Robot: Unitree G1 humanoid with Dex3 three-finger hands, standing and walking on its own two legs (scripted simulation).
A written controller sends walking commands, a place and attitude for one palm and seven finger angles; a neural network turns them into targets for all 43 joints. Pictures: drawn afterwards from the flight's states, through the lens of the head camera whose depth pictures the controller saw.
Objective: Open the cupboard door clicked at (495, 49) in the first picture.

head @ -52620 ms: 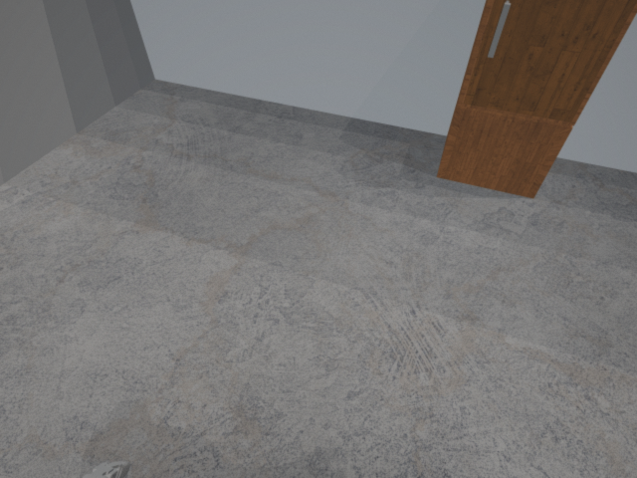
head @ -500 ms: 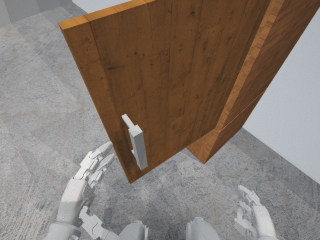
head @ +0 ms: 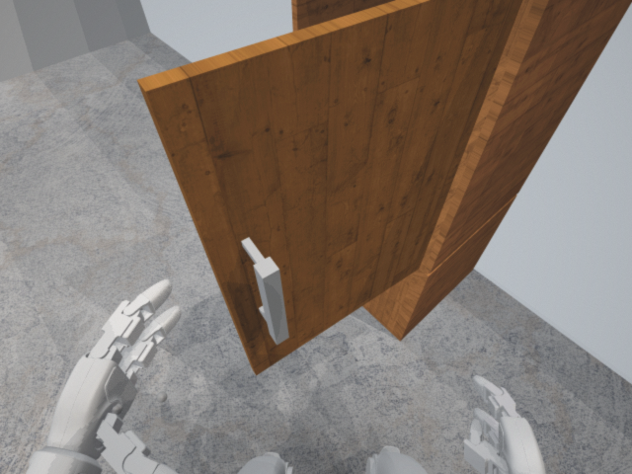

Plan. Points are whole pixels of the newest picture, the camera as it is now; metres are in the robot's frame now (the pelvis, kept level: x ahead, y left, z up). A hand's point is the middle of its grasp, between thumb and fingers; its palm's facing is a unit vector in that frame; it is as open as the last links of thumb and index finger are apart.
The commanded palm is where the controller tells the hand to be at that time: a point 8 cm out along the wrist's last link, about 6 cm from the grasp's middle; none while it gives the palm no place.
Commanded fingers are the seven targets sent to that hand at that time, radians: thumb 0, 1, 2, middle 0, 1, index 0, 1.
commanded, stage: draw the hand back to the body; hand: left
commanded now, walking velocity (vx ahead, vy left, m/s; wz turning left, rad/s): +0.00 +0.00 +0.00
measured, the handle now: (265, 295) +0.33 +0.09 +0.04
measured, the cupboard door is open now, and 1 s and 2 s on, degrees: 83 83 83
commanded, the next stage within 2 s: step back with the hand held close in 1.34 s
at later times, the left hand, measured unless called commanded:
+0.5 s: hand (67, 369) +0.19 +0.23 +0.14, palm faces +0.24 -0.90 -0.36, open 14.5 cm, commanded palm +0.16 +0.28 +0.18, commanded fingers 0.00 0.13 0.57 -0.17 -0.30 -0.17 -0.30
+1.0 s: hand out of the picture +0.22 +0.27 +0.24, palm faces +0.44 -0.79 -0.42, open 8.6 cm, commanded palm +0.17 +0.31 +0.25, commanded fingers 0.00 0.90 0.90 -0.20 -0.30 -0.20 -0.30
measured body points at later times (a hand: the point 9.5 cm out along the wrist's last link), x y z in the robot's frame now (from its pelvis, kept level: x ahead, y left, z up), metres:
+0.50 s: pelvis +0.02 +0.02 +0.06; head +0.01 +0.00 +0.51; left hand +0.18 +0.28 +0.16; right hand +0.20 -0.20 -0.02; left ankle -0.01 +0.10 -0.66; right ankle +0.04 -0.10 -0.66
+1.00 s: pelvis +0.03 +0.01 +0.08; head +0.01 -0.01 +0.53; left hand +0.19 +0.31 +0.27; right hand +0.23 -0.20 +0.01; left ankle -0.01 +0.10 -0.66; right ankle +0.04 -0.10 -0.66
